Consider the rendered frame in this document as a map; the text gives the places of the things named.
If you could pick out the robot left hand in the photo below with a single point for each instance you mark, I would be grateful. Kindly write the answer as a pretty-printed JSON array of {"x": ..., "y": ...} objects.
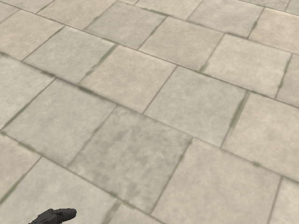
[{"x": 57, "y": 216}]

